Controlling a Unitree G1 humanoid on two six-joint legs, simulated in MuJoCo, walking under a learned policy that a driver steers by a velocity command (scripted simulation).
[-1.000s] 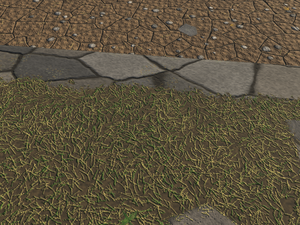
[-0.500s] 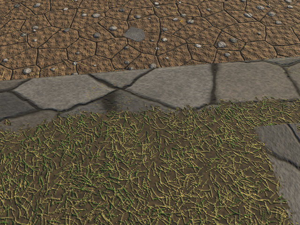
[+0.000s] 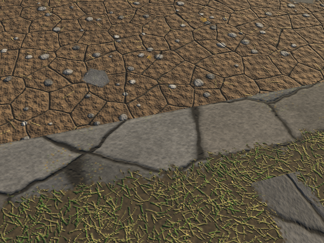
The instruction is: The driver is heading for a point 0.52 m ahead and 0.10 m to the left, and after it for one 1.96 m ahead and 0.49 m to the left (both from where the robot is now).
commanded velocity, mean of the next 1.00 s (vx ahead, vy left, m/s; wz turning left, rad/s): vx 0.50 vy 0.00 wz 0.35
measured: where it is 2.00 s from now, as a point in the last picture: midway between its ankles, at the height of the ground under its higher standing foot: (110, 141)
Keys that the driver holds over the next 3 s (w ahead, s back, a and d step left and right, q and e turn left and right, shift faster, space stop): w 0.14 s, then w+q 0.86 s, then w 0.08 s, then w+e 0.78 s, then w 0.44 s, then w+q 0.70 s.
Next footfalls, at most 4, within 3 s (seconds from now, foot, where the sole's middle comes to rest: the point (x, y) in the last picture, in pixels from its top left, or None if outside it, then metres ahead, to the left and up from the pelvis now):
0.36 right None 0.35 -0.15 -0.78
0.88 left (119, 230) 0.55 0.18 -0.78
1.44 right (135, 153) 0.93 0.13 -0.78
1.92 left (87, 121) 1.13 0.39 -0.78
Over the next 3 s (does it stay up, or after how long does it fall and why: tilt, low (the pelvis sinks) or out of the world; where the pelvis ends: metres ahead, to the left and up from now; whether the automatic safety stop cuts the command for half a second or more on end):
stays up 1.54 0.34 -0.02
